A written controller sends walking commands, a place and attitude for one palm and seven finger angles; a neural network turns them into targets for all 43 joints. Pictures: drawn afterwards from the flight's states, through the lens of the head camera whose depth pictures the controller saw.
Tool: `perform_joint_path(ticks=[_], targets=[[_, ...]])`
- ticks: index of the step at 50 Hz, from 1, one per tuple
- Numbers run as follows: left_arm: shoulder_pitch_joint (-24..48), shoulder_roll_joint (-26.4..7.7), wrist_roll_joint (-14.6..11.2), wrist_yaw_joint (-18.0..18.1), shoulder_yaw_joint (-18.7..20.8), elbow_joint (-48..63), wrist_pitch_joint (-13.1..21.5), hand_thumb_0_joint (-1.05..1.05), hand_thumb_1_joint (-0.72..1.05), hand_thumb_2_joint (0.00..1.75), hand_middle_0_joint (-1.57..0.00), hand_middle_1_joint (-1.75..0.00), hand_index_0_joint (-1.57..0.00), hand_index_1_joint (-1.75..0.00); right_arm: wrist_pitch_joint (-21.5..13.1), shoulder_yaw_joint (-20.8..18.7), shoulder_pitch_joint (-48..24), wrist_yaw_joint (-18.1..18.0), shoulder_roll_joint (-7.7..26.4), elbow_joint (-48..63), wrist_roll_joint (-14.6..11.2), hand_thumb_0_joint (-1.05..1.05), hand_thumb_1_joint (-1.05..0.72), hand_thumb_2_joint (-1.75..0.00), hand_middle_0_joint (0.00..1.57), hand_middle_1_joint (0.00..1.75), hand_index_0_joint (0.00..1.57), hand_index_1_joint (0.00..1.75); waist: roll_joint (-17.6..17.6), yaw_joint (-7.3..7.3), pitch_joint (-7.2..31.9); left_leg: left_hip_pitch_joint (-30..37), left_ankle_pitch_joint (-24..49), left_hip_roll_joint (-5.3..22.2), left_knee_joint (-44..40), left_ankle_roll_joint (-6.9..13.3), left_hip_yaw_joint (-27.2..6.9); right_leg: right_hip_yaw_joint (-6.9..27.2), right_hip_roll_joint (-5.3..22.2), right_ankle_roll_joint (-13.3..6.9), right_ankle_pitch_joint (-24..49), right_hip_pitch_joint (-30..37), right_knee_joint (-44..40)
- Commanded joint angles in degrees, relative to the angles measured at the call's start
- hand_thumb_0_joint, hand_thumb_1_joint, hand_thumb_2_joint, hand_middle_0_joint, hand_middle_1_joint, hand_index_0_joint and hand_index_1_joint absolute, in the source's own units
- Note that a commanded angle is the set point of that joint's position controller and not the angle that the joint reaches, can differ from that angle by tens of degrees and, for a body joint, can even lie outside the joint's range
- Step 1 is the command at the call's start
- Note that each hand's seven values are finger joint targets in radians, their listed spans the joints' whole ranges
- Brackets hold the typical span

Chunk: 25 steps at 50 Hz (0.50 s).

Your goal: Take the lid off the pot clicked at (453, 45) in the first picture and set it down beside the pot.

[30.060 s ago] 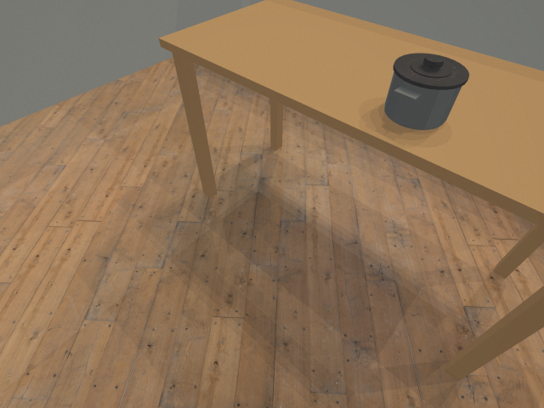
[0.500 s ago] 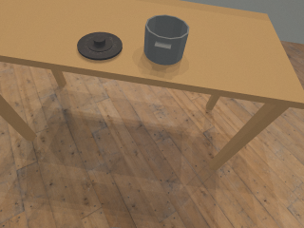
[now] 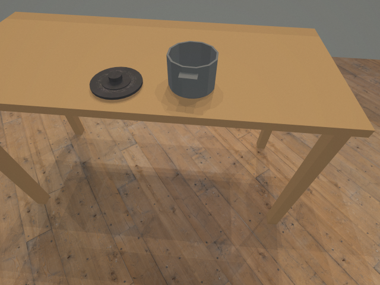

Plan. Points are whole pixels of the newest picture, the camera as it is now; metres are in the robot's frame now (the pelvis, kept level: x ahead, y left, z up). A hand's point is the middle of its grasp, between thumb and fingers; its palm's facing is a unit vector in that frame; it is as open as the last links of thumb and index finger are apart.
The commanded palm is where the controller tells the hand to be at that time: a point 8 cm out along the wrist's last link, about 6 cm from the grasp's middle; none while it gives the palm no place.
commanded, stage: let the arm hang, fingers relaxed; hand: left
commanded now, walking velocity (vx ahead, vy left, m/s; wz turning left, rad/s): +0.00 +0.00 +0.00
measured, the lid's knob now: (115, 76) +0.68 +0.26 +0.05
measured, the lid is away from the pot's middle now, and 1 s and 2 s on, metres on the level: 0.24 0.24 0.24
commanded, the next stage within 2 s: look to check the result in 1.18 s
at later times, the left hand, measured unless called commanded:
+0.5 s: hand out of the picture +0.01 +0.17 -0.18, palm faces +0.03 -0.98 -0.20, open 7.3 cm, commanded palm none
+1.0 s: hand out of the picture +0.01 +0.17 -0.18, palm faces +0.03 -0.98 -0.21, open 7.3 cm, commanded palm none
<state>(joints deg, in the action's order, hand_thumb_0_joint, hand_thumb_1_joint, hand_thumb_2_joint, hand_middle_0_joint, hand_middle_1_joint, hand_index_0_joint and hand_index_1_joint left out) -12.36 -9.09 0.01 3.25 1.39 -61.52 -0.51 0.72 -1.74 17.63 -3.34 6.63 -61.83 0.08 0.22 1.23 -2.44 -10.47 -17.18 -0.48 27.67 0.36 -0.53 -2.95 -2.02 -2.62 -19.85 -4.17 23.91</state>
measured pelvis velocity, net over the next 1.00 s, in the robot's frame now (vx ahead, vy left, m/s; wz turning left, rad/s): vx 0.00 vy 0.00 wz -0.01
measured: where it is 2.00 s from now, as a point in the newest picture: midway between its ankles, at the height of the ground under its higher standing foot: outside the picture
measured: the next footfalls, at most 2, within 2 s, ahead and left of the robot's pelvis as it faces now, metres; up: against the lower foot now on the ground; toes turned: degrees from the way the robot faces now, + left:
none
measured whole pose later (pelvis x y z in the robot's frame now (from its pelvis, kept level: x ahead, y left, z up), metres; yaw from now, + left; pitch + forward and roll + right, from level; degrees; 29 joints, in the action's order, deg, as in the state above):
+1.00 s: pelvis +0.00 +0.00 +0.00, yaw -1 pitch +0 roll +0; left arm -15.5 -7.7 0.0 3.4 1.5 -63.1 -0.4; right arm 0.5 -1.7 18.0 -3.7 5.9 -62.9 -0.2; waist 0.1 0.9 -3.2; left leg -9.3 -17.0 0.1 26.3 0.0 0.1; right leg -2.2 -2.5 -2.9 -19.4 -3.3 22.6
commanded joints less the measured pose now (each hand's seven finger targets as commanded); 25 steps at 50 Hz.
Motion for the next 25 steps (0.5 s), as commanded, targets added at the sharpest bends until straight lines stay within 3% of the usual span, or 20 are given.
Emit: perform_joint_path(ticks=[1,2,6,7,16,17,20,22,25], targets=[[-4.5,-4.6,-0.1,-0.1,1.0,1.5,0.6,0.00,0.90,0.90,-0.20,-0.30,-0.20,-0.30,-0.6,-0.8,4.9,-0.2,4.9,1.3,0.3,0.00,-0.90,-0.90,0.20,0.30,0.20,0.30,-0.4,-0.66,-0.2,0.0,21.2,5.4,-2.1,2.6,-3.3,4.9,7.6,0.0,24.2,-0.2,-3.0],[-4.3,-4.7,0.0,0.0,0.9,1.7,0.5,0.00,0.90,0.90,-0.20,-0.30,-0.20,-0.30,-0.5,-0.8,4.6,-0.1,4.8,1.4,0.2,0.00,-0.90,-0.90,0.20,0.30,0.20,0.30,-0.3,-0.74,-1.9,-0.5,19.8,5.3,-2.3,2.6,-3.4,4.9,7.4,0.2,22.6,-1.4,-3.3],[-4.2,-4.7,-0.1,-0.2,1.1,1.8,0.7,0.00,0.90,0.90,-0.20,-0.30,-0.20,-0.30,-0.7,-0.7,4.8,-0.2,5.4,1.6,0.3,0.00,-0.90,-0.90,0.20,0.30,0.20,0.30,-0.7,-0.54,1.1,1.1,21.9,5.6,-2.3,2.7,-3.4,5.1,7.4,0.0,24.0,0.2,-3.1],[-4.1,-4.6,0.0,-0.1,1.0,2.0,0.6,0.00,0.90,0.90,-0.20,-0.30,-0.20,-0.30,-0.6,-0.9,4.5,-0.2,5.1,1.5,0.2,0.00,-0.90,-0.90,0.20,0.30,0.20,0.30,-0.6,-0.61,-0.5,1.0,21.1,5.6,-2.3,2.7,-3.4,5.0,7.4,0.1,23.0,-1.2,-3.3],[-4.9,-4.4,-0.1,-0.1,1.0,1.4,0.8,0.00,0.90,0.90,-0.20,-0.30,-0.20,-0.30,-0.7,-0.7,5.0,-0.3,5.3,1.3,0.1,0.00,-0.90,-0.90,0.20,0.30,0.20,0.30,-0.3,-0.35,0.9,2.7,23.0,5.8,-2.3,2.7,-3.2,5.1,7.2,0.2,24.5,-0.5,-3.5],[-4.8,-4.3,0.1,0.0,0.9,1.4,0.7,0.00,0.90,0.90,-0.20,-0.30,-0.20,-0.30,-0.6,-0.8,4.9,-0.3,5.2,1.2,0.1,0.00,-0.90,-0.90,0.20,0.30,0.20,0.30,0.0,-0.37,-1.2,1.9,21.8,5.7,-2.6,2.8,-3.3,5.1,7.0,0.2,23.1,-1.7,-3.6],[-5.6,-3.9,0.0,-0.1,0.9,1.0,0.8,0.00,0.90,0.90,-0.20,-0.30,-0.20,-0.30,-0.7,-0.7,4.8,-0.3,5.2,1.1,0.2,0.00,-0.90,-0.90,0.20,0.30,0.20,0.30,-1.5,-0.46,0.3,2.9,22.0,5.9,-2.7,2.9,-3.3,5.2,7.0,0.1,22.3,-1.4,-3.8],[-5.6,-3.9,0.1,-0.1,0.8,0.9,0.7,0.00,0.90,0.90,-0.20,-0.30,-0.20,-0.30,-0.6,-0.7,4.8,-0.3,5.1,1.0,0.0,0.00,-0.90,-0.90,0.20,0.30,0.20,0.30,-0.6,-0.42,-1.3,2.5,20.6,5.8,-3.0,2.9,-3.4,5.2,6.9,0.1,20.7,-2.6,-4.0],[-6.0,-3.7,-0.1,-0.1,0.8,0.5,0.9,0.00,0.90,0.90,-0.20,-0.30,-0.20,-0.30,-0.8,-0.6,5.2,-0.4,5.2,0.7,0.1,0.00,-0.90,-0.90,0.20,0.30,0.20,0.30,-1.0,-0.36,0.7,3.4,23.1,6.0,-2.7,2.9,-3.4,5.2,6.9,0.0,22.6,-1.3,-3.6]])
